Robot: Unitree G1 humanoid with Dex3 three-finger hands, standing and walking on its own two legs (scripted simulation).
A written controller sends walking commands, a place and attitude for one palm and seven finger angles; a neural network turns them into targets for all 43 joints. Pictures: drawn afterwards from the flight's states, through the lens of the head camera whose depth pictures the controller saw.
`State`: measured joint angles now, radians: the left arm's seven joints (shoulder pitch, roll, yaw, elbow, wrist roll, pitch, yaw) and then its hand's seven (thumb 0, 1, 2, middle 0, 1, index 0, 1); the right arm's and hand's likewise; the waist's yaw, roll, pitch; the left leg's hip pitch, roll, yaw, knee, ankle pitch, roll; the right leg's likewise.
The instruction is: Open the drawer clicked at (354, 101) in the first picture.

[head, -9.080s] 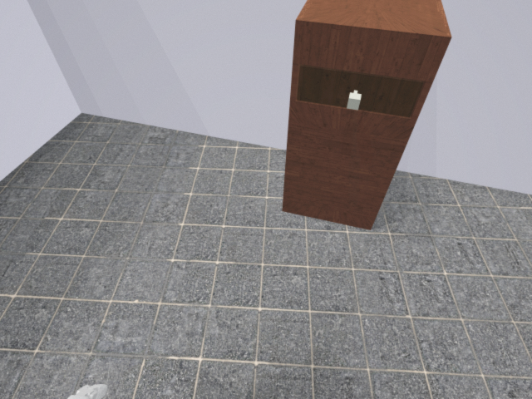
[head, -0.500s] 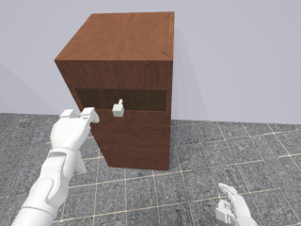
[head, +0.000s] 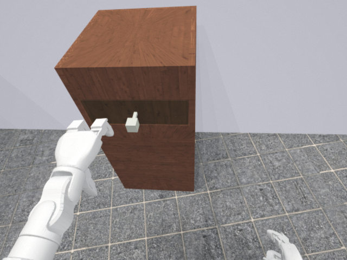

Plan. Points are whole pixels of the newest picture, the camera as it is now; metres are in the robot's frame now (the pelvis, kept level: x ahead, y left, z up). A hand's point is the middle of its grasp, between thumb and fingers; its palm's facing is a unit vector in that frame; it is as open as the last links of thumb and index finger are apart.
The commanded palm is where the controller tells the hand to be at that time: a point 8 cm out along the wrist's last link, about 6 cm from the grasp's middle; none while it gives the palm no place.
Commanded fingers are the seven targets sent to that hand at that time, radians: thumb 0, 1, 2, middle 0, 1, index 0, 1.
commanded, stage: move the hooked fingers above the handle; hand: left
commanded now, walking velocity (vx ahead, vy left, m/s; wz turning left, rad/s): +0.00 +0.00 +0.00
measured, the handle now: (133, 121) +0.56 +0.24 -0.08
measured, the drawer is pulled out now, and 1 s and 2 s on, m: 0.00 0.00 0.00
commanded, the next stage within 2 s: none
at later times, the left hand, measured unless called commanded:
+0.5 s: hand (105, 146) +0.36 +0.23 +0.04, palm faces -0.03 -0.04 -1.00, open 13.8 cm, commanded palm +0.35 +0.24 +0.10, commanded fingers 0.00 -0.50 0.30 -0.30 -1.20 -0.30 -1.20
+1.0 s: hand (117, 132) +0.43 +0.23 +0.01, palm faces -0.04 -0.02 -1.00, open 13.8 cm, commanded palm +0.41 +0.24 +0.07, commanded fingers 0.00 -0.50 0.30 -0.30 -1.20 -0.30 -1.20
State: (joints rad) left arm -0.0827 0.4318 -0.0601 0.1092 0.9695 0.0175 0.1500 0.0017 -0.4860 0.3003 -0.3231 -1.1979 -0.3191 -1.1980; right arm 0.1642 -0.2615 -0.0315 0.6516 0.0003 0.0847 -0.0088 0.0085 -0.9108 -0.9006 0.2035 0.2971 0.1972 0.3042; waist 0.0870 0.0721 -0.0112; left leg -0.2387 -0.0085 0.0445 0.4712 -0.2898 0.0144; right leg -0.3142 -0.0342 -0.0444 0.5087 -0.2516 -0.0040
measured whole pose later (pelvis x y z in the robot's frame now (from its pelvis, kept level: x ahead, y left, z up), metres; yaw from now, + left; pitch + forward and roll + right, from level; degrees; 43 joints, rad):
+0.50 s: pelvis +0.00 -0.01 -0.01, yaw +1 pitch +7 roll +1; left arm -0.34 0.44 -0.08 0.46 1.01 -0.04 0.16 0.00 -0.49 0.30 -0.32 -1.20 -0.32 -1.20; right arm 0.18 -0.25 -0.03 0.65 0.00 0.07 -0.04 0.01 -0.91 -0.90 0.21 0.30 0.20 0.30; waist 0.05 0.05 -0.04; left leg -0.34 0.00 0.03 0.54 -0.32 0.00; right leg -0.41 -0.03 -0.06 0.58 -0.28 -0.02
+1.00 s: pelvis +0.00 +0.00 -0.02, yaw -1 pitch +13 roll +0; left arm -0.62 0.45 -0.03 0.86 1.08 -0.10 0.29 0.00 -0.48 0.30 -0.32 -1.20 -0.32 -1.20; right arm 0.31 -0.26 -0.07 0.70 0.00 0.09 -0.01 0.00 -0.91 -0.90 0.20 0.30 0.20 0.30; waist -0.03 0.04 -0.09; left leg -0.53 0.00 0.05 0.66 -0.36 0.02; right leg -0.60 -0.03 -0.04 0.66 -0.30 -0.01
